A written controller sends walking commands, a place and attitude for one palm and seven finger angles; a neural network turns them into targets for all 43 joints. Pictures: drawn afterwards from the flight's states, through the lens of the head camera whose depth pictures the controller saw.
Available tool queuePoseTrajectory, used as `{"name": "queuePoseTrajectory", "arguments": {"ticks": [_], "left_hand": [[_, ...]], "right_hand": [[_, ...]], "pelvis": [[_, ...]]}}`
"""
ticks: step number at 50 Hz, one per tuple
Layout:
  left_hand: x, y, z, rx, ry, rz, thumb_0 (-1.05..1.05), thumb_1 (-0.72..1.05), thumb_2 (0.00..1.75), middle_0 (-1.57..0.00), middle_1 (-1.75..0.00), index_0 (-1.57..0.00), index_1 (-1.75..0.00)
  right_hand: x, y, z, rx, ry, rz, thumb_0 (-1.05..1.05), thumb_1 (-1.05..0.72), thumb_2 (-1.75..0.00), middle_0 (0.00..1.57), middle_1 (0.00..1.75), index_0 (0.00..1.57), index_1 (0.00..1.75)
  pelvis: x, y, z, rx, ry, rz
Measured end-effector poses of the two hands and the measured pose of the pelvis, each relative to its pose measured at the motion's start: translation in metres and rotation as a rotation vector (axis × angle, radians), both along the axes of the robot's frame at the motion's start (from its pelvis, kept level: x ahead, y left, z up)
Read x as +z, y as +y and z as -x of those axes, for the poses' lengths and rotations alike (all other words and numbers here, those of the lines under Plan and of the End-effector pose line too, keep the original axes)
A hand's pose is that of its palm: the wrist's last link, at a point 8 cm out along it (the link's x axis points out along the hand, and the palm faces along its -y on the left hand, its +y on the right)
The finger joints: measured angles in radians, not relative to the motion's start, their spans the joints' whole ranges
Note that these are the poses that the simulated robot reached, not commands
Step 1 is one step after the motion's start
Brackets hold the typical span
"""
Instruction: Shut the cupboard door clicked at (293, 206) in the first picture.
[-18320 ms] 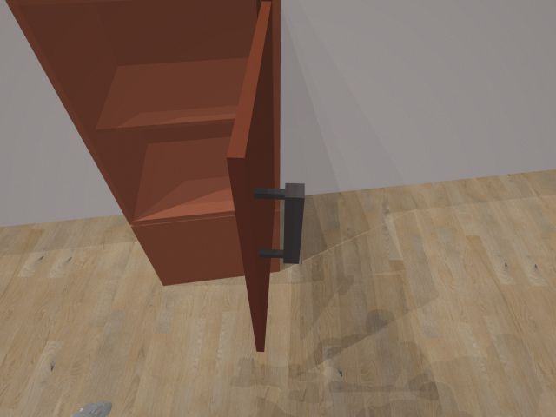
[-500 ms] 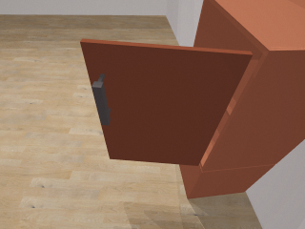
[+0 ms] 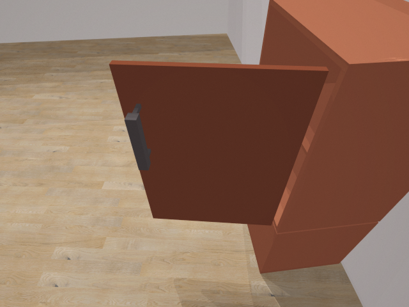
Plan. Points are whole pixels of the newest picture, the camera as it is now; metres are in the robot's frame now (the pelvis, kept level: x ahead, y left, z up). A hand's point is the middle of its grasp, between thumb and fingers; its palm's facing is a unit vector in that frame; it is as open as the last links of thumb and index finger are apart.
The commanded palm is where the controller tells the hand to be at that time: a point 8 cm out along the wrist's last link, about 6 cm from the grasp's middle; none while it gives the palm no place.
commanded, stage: come to a stop and stand still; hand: left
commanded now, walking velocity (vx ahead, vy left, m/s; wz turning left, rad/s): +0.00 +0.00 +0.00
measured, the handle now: (141, 137) +0.46 +0.18 +0.09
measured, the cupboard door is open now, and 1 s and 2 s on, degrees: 79 79 79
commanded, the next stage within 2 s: look again from close up in 0.26 s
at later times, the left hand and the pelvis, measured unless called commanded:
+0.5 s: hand out of the picture +0.01 +0.16 -0.17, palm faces +0.02 -0.98 -0.18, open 7.4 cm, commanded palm none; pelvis +0.01 -0.01 +0.01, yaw +0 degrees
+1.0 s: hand out of the picture +0.06 +0.18 -0.14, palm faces +0.16 -0.97 -0.20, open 7.3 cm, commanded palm +0.11 +0.20 -0.06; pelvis +0.02 -0.01 +0.00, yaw +0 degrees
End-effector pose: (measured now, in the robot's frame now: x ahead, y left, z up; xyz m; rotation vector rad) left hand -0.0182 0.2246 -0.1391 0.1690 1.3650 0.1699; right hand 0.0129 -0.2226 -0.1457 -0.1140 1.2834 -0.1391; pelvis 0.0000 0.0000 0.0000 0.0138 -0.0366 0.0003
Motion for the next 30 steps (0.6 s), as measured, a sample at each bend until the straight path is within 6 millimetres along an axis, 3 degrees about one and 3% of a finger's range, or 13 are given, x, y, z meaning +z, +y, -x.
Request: {"name": "queuePoseTrajectory", "arguments": {"ticks": [17,30], "left_hand": [[-0.002,-0.018,-0.02,-0.01,-0.007,0.035,0.01,0.91,0.9,-0.2,-0.3,-0.2,-0.3],[-0.002,-0.022,-0.021,0.002,0.011,0.044,0.01,0.91,0.9,-0.2,-0.3,-0.2,-0.3]], "right_hand": [[0.005,-0.004,0.027,-0.019,0.114,0.0,0.0,-0.91,-0.9,0.2,0.3,0.2,0.29],[0.005,0.006,0.013,-0.015,0.116,-0.018,0.0,-0.9,-0.9,0.2,0.3,0.2,0.29]], "pelvis": [[0.004,-0.011,-0.006,0.002,0.014,0.005],[0.006,-0.01,-0.013,0.002,0.007,0.008]]}}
